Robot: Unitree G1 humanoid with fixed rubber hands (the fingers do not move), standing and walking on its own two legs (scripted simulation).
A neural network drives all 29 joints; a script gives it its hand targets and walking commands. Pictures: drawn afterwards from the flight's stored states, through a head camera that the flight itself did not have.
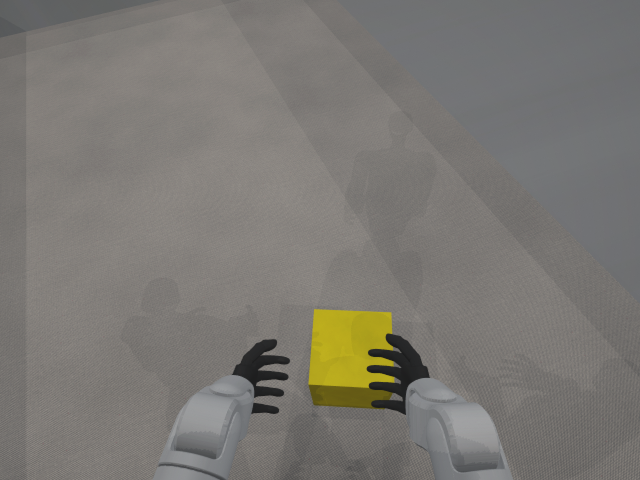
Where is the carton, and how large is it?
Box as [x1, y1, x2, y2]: [308, 309, 393, 408]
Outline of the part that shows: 314,309 308,384 313,403 319,405 384,408 375,408 370,404 370,402 375,399 388,399 392,393 383,390 370,389 368,387 368,383 371,381 393,382 393,377 381,373 370,373 366,370 366,367 370,364 382,364 393,366 393,361 381,357 372,357 367,353 367,351 371,348 384,348 392,350 392,346 385,340 385,334 391,333 390,312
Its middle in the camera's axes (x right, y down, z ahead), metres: +0.09 +0.34 +1.10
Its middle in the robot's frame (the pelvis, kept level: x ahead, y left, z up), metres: +0.46 -0.05 -0.64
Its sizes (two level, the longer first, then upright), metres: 0.210 0.200 0.250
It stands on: the floor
